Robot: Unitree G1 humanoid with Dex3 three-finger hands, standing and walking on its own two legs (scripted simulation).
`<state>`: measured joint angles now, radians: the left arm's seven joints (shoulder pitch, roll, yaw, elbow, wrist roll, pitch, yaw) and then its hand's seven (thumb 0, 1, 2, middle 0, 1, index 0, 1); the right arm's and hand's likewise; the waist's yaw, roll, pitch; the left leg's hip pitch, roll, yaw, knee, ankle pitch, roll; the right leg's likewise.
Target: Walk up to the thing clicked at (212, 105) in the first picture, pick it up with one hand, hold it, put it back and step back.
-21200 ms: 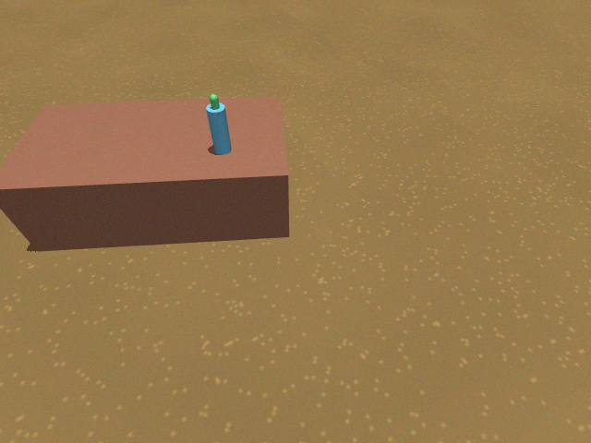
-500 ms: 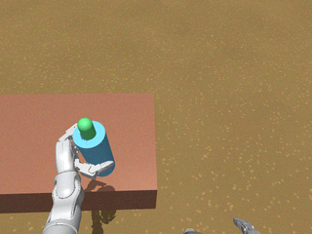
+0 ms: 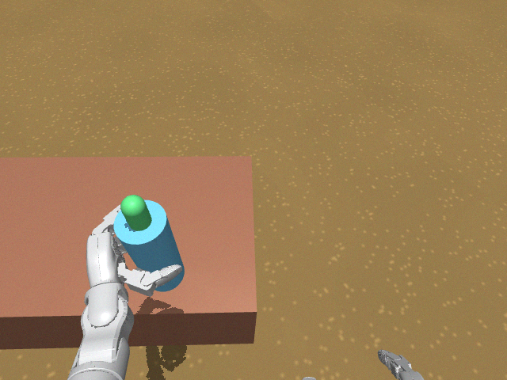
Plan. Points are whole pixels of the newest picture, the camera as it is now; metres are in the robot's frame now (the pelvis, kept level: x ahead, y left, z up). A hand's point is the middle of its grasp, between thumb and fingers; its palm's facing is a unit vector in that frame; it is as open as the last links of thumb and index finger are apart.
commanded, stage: hold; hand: left
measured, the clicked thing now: (151, 244) +0.32 +0.16 +0.05
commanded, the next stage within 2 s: crouch in 1.76 s
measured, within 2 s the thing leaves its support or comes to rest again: neither
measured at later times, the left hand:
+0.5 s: hand (143, 248) +0.32 +0.18 +0.03, palm faces +0.25 -0.97 -0.04, open 10.4 cm
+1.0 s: hand (142, 245) +0.33 +0.18 +0.03, palm faces +0.25 -0.97 -0.05, open 10.4 cm
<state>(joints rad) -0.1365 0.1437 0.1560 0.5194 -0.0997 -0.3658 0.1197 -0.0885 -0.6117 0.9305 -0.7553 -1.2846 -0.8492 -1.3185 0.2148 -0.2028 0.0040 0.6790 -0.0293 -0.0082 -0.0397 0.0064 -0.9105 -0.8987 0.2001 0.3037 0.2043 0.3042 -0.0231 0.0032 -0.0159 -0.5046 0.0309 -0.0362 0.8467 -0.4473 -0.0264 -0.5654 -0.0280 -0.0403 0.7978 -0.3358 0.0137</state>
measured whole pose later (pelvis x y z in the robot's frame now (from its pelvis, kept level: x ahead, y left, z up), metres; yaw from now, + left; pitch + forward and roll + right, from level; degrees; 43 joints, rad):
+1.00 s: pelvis +0.00 +0.00 +0.00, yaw +0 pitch +6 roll -1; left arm -0.12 0.16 0.14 0.47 -0.11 -0.35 0.11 -0.08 -0.61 0.95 -0.75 -1.28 -0.84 -1.31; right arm 0.23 -0.20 0.01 0.69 -0.02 -0.03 -0.04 0.01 -0.91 -0.90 0.20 0.30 0.20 0.30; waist -0.02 0.01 -0.02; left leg -0.51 0.03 -0.04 0.85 -0.45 -0.02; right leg -0.57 -0.03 -0.04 0.80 -0.34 0.02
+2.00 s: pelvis +0.00 +0.00 +0.00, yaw +0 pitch +6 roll -1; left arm -0.13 0.15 0.15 0.48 -0.11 -0.36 0.11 -0.07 -0.61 0.93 -0.77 -1.26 -0.86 -1.29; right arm 0.23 -0.20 0.00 0.70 -0.02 -0.03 -0.05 0.01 -0.91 -0.90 0.20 0.30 0.21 0.30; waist -0.02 0.00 -0.02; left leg -0.51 0.03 -0.04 0.85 -0.44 -0.03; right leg -0.57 -0.03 -0.04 0.80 -0.34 0.01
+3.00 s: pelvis -0.05 +0.00 -0.16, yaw -1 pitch +32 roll -3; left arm -0.77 0.46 0.49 1.10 -0.05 -0.58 -0.01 -0.03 -0.61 0.88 -0.84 -1.17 -0.91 -1.19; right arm 0.21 -0.25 0.02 0.74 -0.07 0.00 0.03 0.00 -0.94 -0.91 0.20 0.30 0.21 0.30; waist -0.16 0.01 -0.14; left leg -1.52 0.01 -0.08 1.62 -0.66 -0.03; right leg -1.57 -0.04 -0.05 1.52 -0.50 0.01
